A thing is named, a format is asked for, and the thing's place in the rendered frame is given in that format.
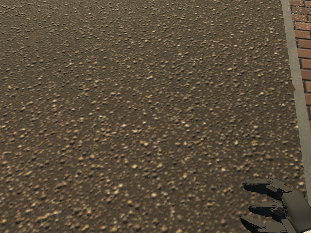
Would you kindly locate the right robot hand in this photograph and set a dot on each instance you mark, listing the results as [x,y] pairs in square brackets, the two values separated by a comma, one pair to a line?
[293,215]

